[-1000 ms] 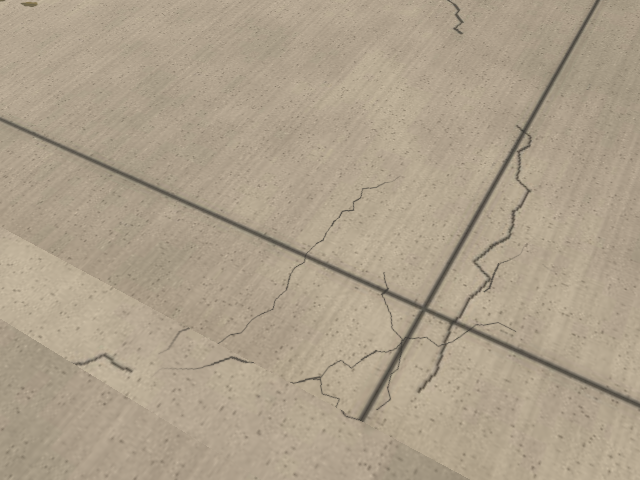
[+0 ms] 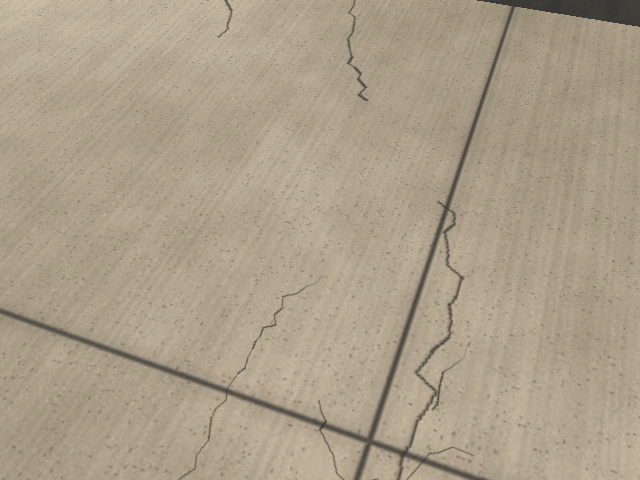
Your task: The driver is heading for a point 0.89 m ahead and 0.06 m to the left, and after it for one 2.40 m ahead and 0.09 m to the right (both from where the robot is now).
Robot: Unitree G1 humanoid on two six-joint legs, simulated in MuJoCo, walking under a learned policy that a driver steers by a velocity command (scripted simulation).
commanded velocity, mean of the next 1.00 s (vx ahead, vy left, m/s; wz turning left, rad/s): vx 0.29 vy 0.00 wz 0.04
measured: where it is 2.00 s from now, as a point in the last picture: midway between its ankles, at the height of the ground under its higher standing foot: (342, 376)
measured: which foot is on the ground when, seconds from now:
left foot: up 0.00-0.14, down 0.16-0.84, up 0.86-1.00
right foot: down 0.00-0.14, up 0.16-0.80, down 0.82-1.00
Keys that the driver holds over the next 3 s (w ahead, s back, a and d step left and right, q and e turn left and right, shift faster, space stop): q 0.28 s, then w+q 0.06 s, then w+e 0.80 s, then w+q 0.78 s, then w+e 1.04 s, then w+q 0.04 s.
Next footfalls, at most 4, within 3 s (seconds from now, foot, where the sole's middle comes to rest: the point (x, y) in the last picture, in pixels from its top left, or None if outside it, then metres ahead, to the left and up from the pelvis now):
0.16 left None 0.08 0.13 -0.78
0.82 right None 0.16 -0.04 -0.78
1.30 left None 0.57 0.06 -0.93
1.68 right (393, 378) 0.82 -0.14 -0.93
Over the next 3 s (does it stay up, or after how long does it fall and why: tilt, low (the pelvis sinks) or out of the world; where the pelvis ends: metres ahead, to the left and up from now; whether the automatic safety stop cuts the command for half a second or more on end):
stays up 1.30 -0.02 -0.15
